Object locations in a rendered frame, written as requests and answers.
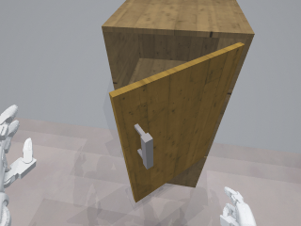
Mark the left robot forearm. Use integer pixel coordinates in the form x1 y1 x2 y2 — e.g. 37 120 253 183
0 192 12 226

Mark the robot right hand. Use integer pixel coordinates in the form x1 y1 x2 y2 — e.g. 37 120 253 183
220 187 257 226

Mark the handle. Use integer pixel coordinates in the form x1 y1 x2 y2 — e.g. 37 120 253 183
134 123 153 170

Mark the robot left hand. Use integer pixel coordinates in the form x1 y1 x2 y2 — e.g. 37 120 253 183
0 105 37 193

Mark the cupboard door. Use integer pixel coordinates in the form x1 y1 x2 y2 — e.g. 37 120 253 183
108 42 245 202

